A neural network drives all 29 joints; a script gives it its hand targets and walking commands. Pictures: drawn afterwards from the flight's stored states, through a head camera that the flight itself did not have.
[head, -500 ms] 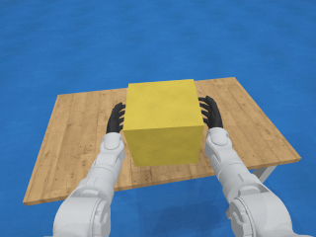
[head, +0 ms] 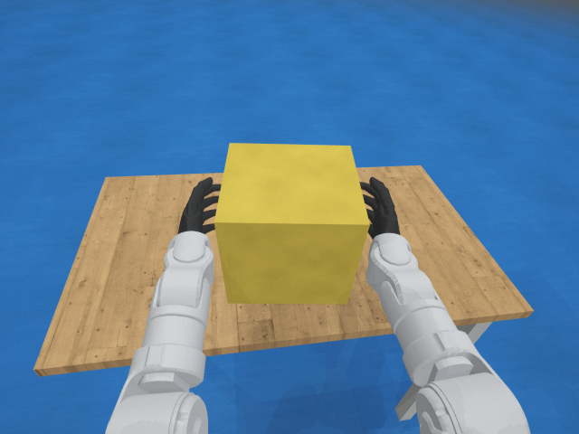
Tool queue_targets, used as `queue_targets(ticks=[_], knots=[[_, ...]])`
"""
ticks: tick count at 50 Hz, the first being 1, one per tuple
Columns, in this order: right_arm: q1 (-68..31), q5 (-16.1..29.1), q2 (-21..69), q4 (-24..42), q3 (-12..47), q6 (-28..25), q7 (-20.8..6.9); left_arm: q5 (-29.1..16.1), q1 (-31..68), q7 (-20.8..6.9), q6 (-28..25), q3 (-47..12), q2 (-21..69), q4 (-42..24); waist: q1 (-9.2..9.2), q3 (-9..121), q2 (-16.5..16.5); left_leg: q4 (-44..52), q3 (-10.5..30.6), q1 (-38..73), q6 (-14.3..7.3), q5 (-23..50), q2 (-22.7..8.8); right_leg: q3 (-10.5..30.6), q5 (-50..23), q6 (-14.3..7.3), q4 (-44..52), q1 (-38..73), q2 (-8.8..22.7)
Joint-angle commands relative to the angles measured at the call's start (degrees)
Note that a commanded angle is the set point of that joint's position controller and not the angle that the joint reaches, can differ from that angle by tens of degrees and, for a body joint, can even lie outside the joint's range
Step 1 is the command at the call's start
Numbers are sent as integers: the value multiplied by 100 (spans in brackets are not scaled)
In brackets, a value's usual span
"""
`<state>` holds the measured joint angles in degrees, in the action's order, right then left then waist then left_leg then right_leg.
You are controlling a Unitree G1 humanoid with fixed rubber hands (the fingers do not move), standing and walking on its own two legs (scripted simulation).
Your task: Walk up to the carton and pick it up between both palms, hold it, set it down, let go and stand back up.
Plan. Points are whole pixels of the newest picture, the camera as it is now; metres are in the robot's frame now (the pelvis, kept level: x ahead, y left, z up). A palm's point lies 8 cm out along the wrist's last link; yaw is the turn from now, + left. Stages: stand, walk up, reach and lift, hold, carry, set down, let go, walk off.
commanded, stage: reach and lift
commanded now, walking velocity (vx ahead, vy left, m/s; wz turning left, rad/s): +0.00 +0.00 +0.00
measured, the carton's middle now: (289, 224) +0.39 +0.01 +0.12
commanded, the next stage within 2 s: hold in 1.14 s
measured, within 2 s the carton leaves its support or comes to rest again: neither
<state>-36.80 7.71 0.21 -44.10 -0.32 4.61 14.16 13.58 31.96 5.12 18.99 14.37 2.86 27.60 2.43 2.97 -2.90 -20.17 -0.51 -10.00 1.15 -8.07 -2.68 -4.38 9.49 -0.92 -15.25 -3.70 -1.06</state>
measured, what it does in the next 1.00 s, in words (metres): stands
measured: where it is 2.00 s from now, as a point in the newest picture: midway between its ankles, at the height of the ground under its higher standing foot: outside the picture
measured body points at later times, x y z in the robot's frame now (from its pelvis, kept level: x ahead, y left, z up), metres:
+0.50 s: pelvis +0.00 +0.00 +0.00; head -0.04 +0.04 +0.45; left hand +0.38 +0.15 +0.15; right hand +0.37 -0.13 +0.15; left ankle +0.03 +0.13 -0.75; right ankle -0.01 -0.11 -0.75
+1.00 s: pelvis +0.00 +0.00 +0.00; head -0.04 +0.04 +0.45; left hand +0.37 +0.15 +0.16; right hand +0.37 -0.13 +0.16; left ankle +0.03 +0.13 -0.75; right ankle -0.01 -0.11 -0.75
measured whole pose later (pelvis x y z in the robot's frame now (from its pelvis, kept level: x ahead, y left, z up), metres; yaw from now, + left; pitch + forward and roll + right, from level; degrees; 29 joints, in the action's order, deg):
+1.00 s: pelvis +0.00 +0.00 +0.00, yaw +1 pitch -7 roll -1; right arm -35.0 9.7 1.2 -30.4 0.8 13.7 16.3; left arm 19.5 32.1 0.7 34.3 14.9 4.2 10.2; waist 4.8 -2.1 -4.2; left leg -19.9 0.7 -4.0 1.0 -8.5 -1.8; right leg -4.4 10.2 -0.7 -15.3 2.3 -0.7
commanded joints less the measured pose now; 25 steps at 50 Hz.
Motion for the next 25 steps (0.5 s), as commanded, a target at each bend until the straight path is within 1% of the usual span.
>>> queue_targets(ticks=[1, 2, 3, 4, 5, 6, 7, 8, 9, 10, 11, 12, 13, 14, 15, 16, 17, 18, 19, 20, 21, 22, 23, 24, 25], knots=[[-4198, 158, 3892, 2451, 2297, -270, -673, -603, 3907, -865, -173, -3328, 4192, -1561, 259, 2329, 530, -234, 150, 1845, 161, 1848, 428, 64, -1732, 408, 55, 11, -226], [-4125, 186, 3893, 2565, 2413, -231, -656, -702, 3939, -837, -159, -3481, 4186, -1797, 233, 2513, 523, -246, 178, 1997, 144, 1756, 405, 70, -1515, 400, 81, -159, -257], [-4225, 255, 3878, 2796, 2409, -209, -673, -740, 4039, -802, -115, -3571, 4216, -1902, 230, 2584, 603, -244, 211, 1994, 145, 1815, 389, 64, -1410, 363, 57, -272, -248], [-4177, 238, 3778, 2875, 2420, -143, -670, -678, 3784, -780, 21, -3583, 4239, -1785, 232, 2487, 653, -236, 226, 1994, 160, 1690, 364, 55, -1255, 320, 83, -269, -240], [-4108, 205, 3643, 2791, 2353, -32, -651, -680, 3734, -782, 148, -3555, 4161, -1751, 281, 2171, 518, -177, 255, 1989, 142, 1476, 341, 4, -1058, 334, 114, -327, -237], [-4117, 188, 3612, 2789, 2315, 57, -647, -562, 3586, -817, 276, -3392, 4068, -1614, 243, 2063, 433, -136, 228, 1878, 101, 1147, 368, 12, -740, 337, 151, -372, -225], [-4197, 207, 3611, 2847, 2315, 119, -642, -572, 3587, -855, 366, -3337, 4006, -1607, 211, 1934, 454, -62, 207, 1757, 13, 1003, 360, 48, -725, 328, 148, -336, -193], [-4174, 182, 3553, 2769, 2239, 151, -645, -555, 3513, -883, 432, -3290, 3969, -1582, 187, 1990, 422, -23, 177, 1705, 0, 811, 358, 45, -604, 336, 142, -259, -174], [-4379, 135, 3569, 2901, 2268, 154, -670, -518, 3581, -910, 491, -3248, 3950, -1595, 176, 1966, 398, 36, 154, 1665, -11, 690, 368, 22, -474, 340, 155, -292, -187], [-4585, 236, 3613, 3015, 2251, 142, -675, -605, 3705, -910, 533, -3329, 4032, -1644, 110, 2099, 465, 48, 179, 1688, -44, 628, 334, 39, -401, 359, 159, -422, -197], [-4571, 204, 3653, 2989, 2202, 136, -692, -610, 3694, -895, 546, -3276, 3960, -1665, 104, 2170, 390, 39, 173, 1662, -31, 768, 310, 20, -458, 310, 166, -366, -190], [-4581, 235, 3679, 3039, 2210, 136, -703, -623, 3692, -892, 579, -3289, 4092, -1720, 114, 2276, 482, -46, 139, 1744, -6, 1014, 336, 42, -698, 302, 114, -282, -186], [-4509, 228, 3643, 2964, 2245, 168, -700, -609, 3730, -901, 606, -3328, 4099, -1822, 125, 2245, 560, -38, 176, 1896, 27, 1089, 346, 24, -734, 318, 100, -290, -193], [-4547, 300, 3648, 3077, 2258, 145, -682, -562, 3538, -907, 653, -3337, 4117, -1739, 112, 2300, 520, -93, 179, 2017, 66, 1295, 339, 10, -902, 325, 114, -272, -221], [-4460, 313, 3517, 3132, 2316, 188, -650, -539, 3396, -944, 712, -3304, 4074, -1723, 196, 2186, 483, -149, 158, 2042, 82, 1519, 338, 1, -1094, 335, 137, -176, -240], [-4230, 351, 3585, 3099, 2374, 232, -627, -495, 3343, -968, 751, -3260, 3973, -1909, 154, 2169, 479, -154, 144, 2076, 76, 1526, 351, 42, -1143, 364, 122, -57, -217], [-4110, 440, 3531, 3038, 2410, 299, -597, -423, 3213, -1010, 824, -3145, 3908, -1919, 182, 1967, 488, -175, 155, 2039, 55, 1704, 363, 90, -1376, 366, 111, 64, -201], [-3961, 457, 3465, 2871, 2382, 329, -576, -318, 3089, -1060, 887, -3052, 3754, -1900, 189, 1899, 454, -147, 126, 2006, 32, 1658, 380, 32, -1435, 397, 130, 198, -205], [-4002, 453, 3397, 2965, 2392, 345, -548, -226, 2965, -1113, 950, -2901, 3725, -1840, 122, 1749, 410, -70, 135, 1912, 2, 1530, 395, 80, -1399, 409, 184, 272, -182], [-3917, 382, 3433, 2895, 2363, 379, -523, -192, 2945, -1196, 992, -2809, 3592, -1830, 195, 1563, 253, -9, 98, 1771, -51, 1383, 422, 62, -1503, 454, 148, 371, -141], [-3914, 400, 3457, 3010, 2371, 369, -502, -212, 2982, -1245, 999, -2800, 3591, -1958, 189, 1650, 285, -3, 41, 1720, -32, 1368, 449, 47, -1594, 479, 130, 529, -137], [-4106, 417, 3457, 3153, 2359, 336, -493, -196, 3134, -1287, 1006, -2820, 3603, -2026, 203, 1739, 338, 12, 48, 1728, -17, 1267, 453, -5, -1469, 477, 98, 508, -157], [-4283, 402, 3381, 3230, 2359, 302, -490, -179, 3092, -1294, 1042, -2867, 3666, -1919, 180, 1678, 438, 19, 38, 1869, 11, 1285, 446, -64, -1355, 449, 106, 511, -188], [-4153, 426, 3474, 3216, 2411, 285, -501, -196, 3203, -1259, 1023, -2974, 3666, -2187, 195, 1766, 480, -53, 44, 2000, 18, 1480, 438, -39, -1410, 471, 110, 363, -182], [-4245, 443, 3457, 3353, 2444, 238, -498, -218, 3218, -1253, 1048, -3049, 3715, -2186, 255, 1834, 575, -86, 53, 2012, 43, 1510, 453, -49, -1402, 463, 116, 326, -175]])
